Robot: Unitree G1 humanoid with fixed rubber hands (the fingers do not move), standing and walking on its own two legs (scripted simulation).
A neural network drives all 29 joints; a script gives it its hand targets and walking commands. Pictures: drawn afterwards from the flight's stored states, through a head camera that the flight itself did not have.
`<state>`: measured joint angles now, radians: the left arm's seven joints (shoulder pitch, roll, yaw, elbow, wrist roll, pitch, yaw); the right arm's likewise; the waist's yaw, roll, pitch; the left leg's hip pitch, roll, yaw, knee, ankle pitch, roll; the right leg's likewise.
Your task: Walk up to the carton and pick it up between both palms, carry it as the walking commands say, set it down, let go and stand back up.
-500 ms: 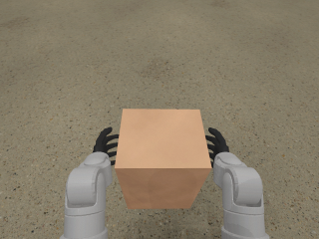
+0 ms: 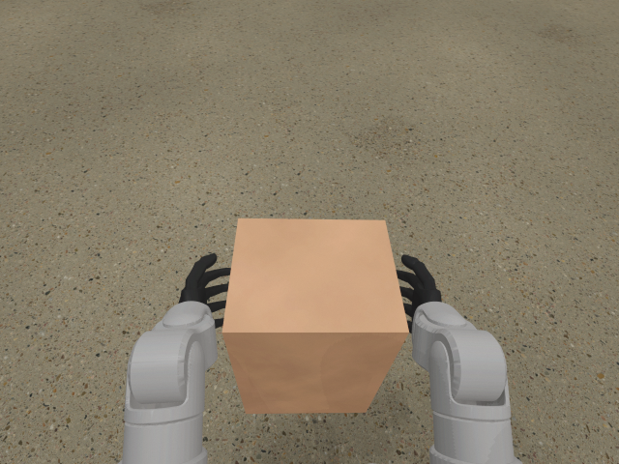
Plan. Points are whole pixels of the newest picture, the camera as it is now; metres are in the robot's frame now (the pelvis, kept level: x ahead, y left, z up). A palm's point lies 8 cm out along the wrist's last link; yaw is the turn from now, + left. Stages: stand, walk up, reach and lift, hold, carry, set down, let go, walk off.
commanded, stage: carry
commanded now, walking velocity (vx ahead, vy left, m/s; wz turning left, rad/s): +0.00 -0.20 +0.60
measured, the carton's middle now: (308, 326) +0.30 +0.01 +0.01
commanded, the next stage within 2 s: none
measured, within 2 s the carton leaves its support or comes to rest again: neither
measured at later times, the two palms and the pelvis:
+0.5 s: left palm (224, 390) +0.20 +0.10 +0.06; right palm (445, 315) +0.29 -0.15 +0.07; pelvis -0.02 -0.12 -0.01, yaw +19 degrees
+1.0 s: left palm (298, 433) +0.16 +0.02 +0.08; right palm (478, 298) +0.31 -0.20 +0.08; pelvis +0.01 -0.25 -0.01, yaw +37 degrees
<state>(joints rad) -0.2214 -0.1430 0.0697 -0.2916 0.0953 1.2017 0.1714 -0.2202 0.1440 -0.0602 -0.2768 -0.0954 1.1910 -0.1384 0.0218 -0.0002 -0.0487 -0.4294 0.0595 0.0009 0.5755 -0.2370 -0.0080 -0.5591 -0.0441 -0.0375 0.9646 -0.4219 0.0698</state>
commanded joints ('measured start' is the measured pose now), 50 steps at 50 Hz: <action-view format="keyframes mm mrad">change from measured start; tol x32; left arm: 1 -480 -1011 -743 -86 -438 -28 -274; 50 -384 -1000 -669 -19 -377 -32 -279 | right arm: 1 -400 949 654 -92 391 -14 264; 50 -438 972 698 -32 440 9 276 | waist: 1 -40 220 -349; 5 -21 214 -354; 8 -15 -359 -304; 19 -26 -128 -350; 22 -47 354 -300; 35 -23 249 -354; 38 -17 -419 -307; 50 -29 -88 -353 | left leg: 1 272 204 -224 -121 332 112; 5 95 130 -162 -20 279 22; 8 -266 -37 71 532 -445 -61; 18 -3 -50 147 74 -177 0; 23 459 384 -459 -139 674 244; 34 224 165 -193 -74 365 74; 38 -266 -90 71 394 -364 -65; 41 -222 -34 73 608 -331 -34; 50 170 38 51 -172 40 22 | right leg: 1 25 18 -9 -129 5 -4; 7 488 -382 306 -649 351 -200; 19 422 -243 -66 -393 510 -207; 24 -150 -25 24 165 -104 -6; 37 497 -199 129 -676 178 -85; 50 355 -226 -93 -345 483 -158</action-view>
